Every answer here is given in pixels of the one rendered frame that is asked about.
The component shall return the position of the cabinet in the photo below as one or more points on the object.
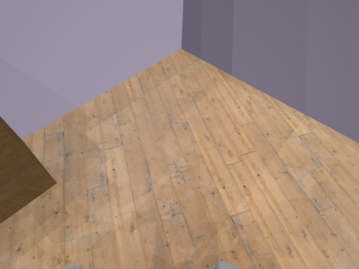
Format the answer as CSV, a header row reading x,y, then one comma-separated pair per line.
x,y
22,177

